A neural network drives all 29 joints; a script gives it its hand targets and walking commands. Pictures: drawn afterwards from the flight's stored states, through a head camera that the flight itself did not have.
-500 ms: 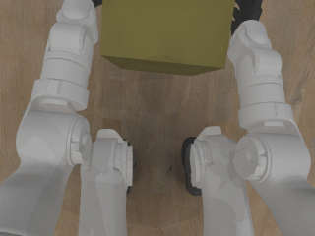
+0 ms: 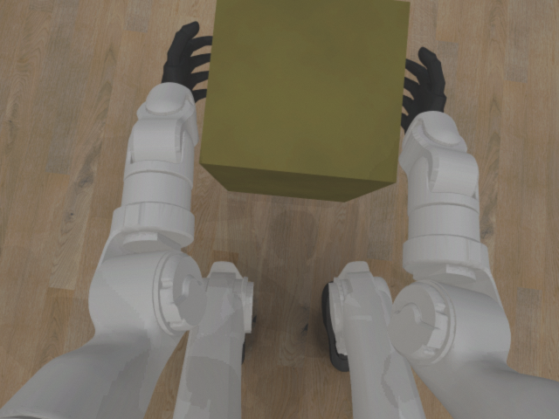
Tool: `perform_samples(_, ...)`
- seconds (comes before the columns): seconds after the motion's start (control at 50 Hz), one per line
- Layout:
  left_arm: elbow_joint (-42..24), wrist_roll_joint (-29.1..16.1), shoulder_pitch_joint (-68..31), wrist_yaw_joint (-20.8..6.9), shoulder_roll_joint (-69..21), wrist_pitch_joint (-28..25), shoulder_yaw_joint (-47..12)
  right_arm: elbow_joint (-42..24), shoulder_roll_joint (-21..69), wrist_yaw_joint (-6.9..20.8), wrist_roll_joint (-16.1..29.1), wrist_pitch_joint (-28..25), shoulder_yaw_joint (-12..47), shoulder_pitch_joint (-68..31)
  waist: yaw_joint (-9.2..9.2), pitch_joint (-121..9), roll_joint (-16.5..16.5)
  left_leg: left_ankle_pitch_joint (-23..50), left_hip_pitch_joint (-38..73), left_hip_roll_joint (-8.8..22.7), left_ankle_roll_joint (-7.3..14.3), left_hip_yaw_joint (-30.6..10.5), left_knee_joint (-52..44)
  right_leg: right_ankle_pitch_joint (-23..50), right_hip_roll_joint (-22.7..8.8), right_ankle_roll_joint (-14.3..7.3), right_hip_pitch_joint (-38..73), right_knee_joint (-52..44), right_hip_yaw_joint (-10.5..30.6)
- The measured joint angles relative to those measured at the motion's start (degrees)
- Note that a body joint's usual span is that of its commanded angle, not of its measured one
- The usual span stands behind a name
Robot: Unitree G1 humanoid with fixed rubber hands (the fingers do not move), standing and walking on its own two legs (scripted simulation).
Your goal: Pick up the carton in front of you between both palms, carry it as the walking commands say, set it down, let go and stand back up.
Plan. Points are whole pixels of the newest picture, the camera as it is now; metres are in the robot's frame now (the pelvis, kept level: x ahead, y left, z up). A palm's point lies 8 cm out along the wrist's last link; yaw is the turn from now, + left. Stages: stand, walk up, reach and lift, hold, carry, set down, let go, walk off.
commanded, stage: reach and lift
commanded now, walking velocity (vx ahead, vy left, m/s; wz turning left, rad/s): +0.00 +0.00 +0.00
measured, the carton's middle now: (297, 119) +0.52 +0.00 -0.13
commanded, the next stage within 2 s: none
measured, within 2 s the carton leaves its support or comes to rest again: neither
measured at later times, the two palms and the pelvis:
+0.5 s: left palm (116, 64) +0.47 +0.15 +0.10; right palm (519, 87) +0.46 -0.15 +0.10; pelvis +0.05 +0.00 +0.13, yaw +1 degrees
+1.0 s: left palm out of the picture +0.41 +0.15 +0.25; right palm out of the picture +0.41 -0.15 +0.25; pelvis +0.09 -0.01 +0.26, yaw +2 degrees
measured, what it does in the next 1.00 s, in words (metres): rises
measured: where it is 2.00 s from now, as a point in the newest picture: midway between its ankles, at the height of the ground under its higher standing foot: (286, 340)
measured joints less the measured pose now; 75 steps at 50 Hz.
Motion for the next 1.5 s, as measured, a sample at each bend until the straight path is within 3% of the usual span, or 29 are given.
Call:
perform_samples(0.14,-5.0,-1.5,8.4,0.4,-2.2,1.5,-1.4,-1.8,1.3,0.1,0.9,0.6,2.8,6.7,0.1,-3.4,-0.1,-0.9,7.5,-0.1,-0.1,-0.2,-5.2,-1.1,-0.6,-0.6,7.5,-5.0,-0.1)
perform_samples(0.74,-11.4,-0.9,36.3,1.2,-11.0,-1.0,-2.9,-2.6,4.7,2.5,-0.3,-2.0,9.5,31.4,0.61,-4.0,0.3,3.6,55.8,0.8,0.6,-0.2,-39.2,3.7,-1.9,-2.2,55.4,-38.7,0.4)
perform_samples(1.1,-20.4,-0.8,51.4,1.2,-13.8,5.0,-7.4,-9.1,5.3,3.4,-0.5,4.1,16.5,44.8,1.32,1.2,0.4,11.0,93.6,1.7,0.7,-0.5,-66.1,11.1,-2.7,-2.9,92.9,-65.2,0.7)
perform_samples(1.26,-21.5,1.0,51.5,0.6,-13.7,10.2,-8.0,-9.6,5.4,4.5,-3.0,9.0,16.8,44.4,1.57,4.2,0.4,13.5,105.0,2.0,0.7,-0.4,-72.9,13.6,-2.8,-3.1,104.2,-72.0,0.8)
perform_samples(1.5,-21.8,2.7,48.7,-0.4,-14.5,11.0,-5.7,-10.1,6.2,5.6,-4.9,10.0,14.3,41.7,1.52,8.7,0.5,14.4,107.1,1.9,0.8,-0.4,-73.4,14.4,-2.9,-3.0,106.3,-72.5,0.9)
